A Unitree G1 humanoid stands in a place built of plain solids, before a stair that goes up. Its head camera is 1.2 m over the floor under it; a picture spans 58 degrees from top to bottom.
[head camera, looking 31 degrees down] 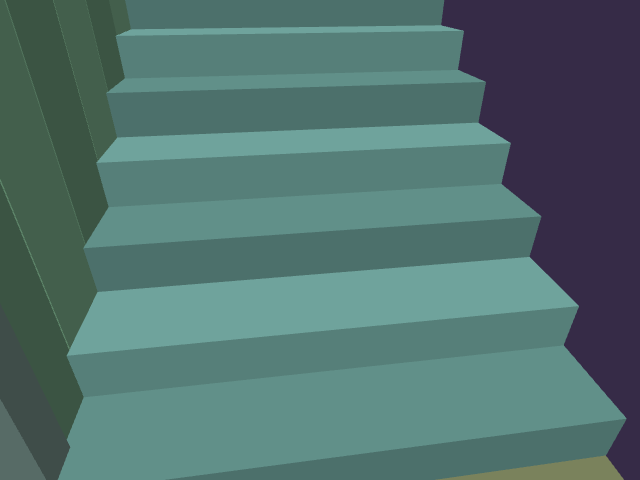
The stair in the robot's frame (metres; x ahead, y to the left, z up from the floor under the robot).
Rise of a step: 0.17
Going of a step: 0.28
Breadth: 1.50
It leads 8 degrees to the left of straight ahead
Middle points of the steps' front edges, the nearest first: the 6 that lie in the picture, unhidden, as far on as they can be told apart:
0.66 -0.10 0.17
0.94 -0.06 0.34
1.22 -0.02 0.50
1.49 0.02 0.67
1.77 0.06 0.84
2.05 0.09 1.01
